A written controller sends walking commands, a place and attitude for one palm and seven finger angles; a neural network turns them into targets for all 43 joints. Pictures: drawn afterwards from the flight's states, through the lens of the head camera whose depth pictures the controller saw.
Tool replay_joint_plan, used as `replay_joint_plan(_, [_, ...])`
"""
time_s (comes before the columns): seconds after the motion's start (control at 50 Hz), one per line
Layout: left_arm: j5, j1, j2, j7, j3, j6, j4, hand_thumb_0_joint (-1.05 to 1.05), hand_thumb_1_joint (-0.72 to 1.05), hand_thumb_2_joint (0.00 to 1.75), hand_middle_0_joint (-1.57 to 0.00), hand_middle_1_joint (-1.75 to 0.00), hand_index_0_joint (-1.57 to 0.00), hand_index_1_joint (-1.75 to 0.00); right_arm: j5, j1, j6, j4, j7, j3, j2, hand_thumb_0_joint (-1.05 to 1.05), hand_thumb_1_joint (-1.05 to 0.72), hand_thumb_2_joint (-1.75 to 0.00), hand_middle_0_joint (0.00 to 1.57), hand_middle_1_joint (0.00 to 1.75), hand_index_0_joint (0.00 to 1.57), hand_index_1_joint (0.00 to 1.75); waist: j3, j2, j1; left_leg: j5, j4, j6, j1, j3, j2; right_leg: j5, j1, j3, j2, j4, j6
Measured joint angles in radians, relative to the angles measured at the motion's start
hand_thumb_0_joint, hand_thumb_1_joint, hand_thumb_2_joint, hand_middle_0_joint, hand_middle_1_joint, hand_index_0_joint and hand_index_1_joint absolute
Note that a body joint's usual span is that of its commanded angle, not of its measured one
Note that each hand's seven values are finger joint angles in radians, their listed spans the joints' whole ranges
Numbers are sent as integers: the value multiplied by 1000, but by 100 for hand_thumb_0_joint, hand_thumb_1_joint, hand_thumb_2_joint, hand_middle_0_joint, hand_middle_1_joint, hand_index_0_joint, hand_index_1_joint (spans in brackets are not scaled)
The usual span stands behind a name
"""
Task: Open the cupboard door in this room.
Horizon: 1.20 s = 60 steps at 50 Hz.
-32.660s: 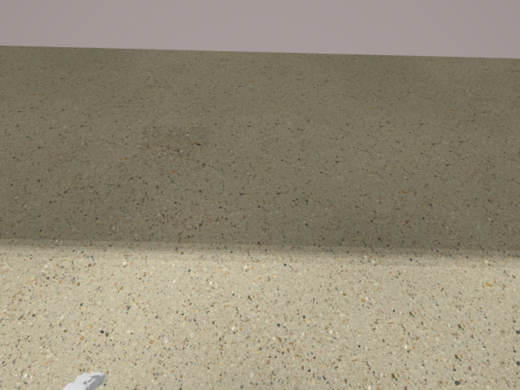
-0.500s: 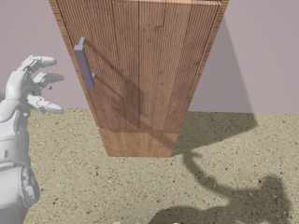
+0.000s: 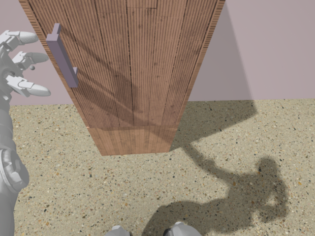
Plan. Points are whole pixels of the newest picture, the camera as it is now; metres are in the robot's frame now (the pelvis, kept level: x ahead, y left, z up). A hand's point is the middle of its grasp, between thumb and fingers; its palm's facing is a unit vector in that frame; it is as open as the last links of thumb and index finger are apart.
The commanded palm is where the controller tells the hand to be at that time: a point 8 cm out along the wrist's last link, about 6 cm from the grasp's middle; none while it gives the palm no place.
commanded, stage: move the hooked fingers beside the handle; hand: left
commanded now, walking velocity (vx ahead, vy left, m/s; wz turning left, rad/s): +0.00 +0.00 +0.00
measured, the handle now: (66, 58) +0.52 +0.19 +0.11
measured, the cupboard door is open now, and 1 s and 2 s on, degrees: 0 0 0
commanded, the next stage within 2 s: slide the fingers in behind the handle in 0.68 s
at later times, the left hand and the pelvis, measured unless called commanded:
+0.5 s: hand (31, 73) +0.47 +0.25 +0.12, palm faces +0.00 -1.00 +0.01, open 14.0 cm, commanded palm +0.44 +0.30 +0.11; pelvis +0.01 +0.00 +0.00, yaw +0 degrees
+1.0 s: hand (43, 73) +0.47 +0.23 +0.12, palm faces -0.03 -1.00 +0.01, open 14.0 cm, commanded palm +0.45 +0.28 +0.11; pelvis +0.00 +0.00 +0.00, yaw +1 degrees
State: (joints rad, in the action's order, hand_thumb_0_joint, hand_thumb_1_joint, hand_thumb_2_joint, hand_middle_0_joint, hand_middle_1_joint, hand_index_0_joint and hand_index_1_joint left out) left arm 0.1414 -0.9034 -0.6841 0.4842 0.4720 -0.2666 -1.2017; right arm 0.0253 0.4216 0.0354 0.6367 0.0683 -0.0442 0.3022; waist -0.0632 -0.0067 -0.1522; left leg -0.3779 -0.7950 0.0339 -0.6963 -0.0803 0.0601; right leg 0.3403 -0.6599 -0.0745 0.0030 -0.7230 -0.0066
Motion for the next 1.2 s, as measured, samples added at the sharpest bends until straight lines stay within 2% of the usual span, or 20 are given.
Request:
replay_joint_plan(0.18, [9, 83, 30, -4, 22, 1, 65, -1, -50, 30, -30, -120, -30, -120, 2, 13, 32, -25, -13, 5, -12, 1, -90, -90, 20, 30, 21, 30, -13, -2, 10, -12, 6, 1, 19, -9, 4, 7, 16, 10, 5, 8, 3])
replay_joint_plan(0.26, [20, 107, 56, -16, 2, -7, 106, -2, -50, 30, -29, -120, -30, -120, 3, 1, 33, -22, -15, 10, -18, 1, -90, -90, 20, 30, 21, 30, -17, -5, 23, -16, 6, 0, 29, -4, 2, 10, 30, 5, 4, 13, 3])
replay_joint_plan(0.32, [29, 102, 73, -18, -16, -4, 103, -2, -50, 30, -29, -120, -30, -120, 5, -15, 32, -18, -16, 8, -19, 1, -90, -90, 20, 30, 21, 30, -21, -5, 31, -18, 6, -1, 36, 1, 0, 13, 40, 0, 2, 13, 3])
replay_joint_plan(0.4, [19, 89, 78, -26, -27, 8, 83, -1, -50, 30, -30, -120, -30, -120, 5, -42, 28, -26, -13, 4, -18, 1, -90, -90, 20, 30, 21, 30, -22, -5, 32, -17, 2, 0, 38, 6, -2, 16, 43, -4, -1, 8, 3])
replay_joint_plan(0.62, [27, 94, 88, -29, -42, -8, 81, -1, -50, 30, -30, -120, -30, -120, 9, -61, 24, -39, -11, 2, -14, 1, -90, -90, 20, 30, 21, 30, -19, -7, 43, -13, -1, -3, 46, 10, -4, 17, 50, -8, -2, -1, -1])
replay_joint_plan(0.82, [19, 60, 68, -30, -40, -24, 54, -2, -50, 30, -30, -120, -30, -120, 8, -48, 13, -17, -1, -3, -10, 1, -90, -90, 20, 30, 21, 30, -6, -4, 30, -5, -12, -5, 23, 17, -3, 12, 29, -14, -1, -12, -5])
replay_joint_plan(0.92, [33, 54, 89, -34, -62, -22, 64, -1, -50, 30, -29, -120, -30, -120, 7, -27, 14, -5, -5, 3, -6, 1, -90, -90, 20, 30, 20, 30, -10, -9, 31, -4, -9, -5, 23, 15, -3, 10, 29, -12, -2, -10, -4])
replay_joint_plan(1.02, [18, 51, 109, -64, -62, -8, 59, -1, -50, 30, -30, -120, -30, -120, 5, -20, 15, -6, -10, 3, -9, 1, -90, -90, 20, 30, 20, 30, -10, -9, 22, -1, -5, -4, 25, 10, -4, 8, 25, -6, -2, -11, -4])
replay_joint_plan(1.2, [-1, 58, 138, -114, -56, -22, 70, -1, -50, 30, -30, -120, -30, -120, 3, -18, 12, -13, -18, 3, -21, 1, -90, -90, 20, 30, 20, 30, -12, -10, 14, -4, -4, -6, 31, 2, 1, 10, 26, 2, 3, -14, -6])
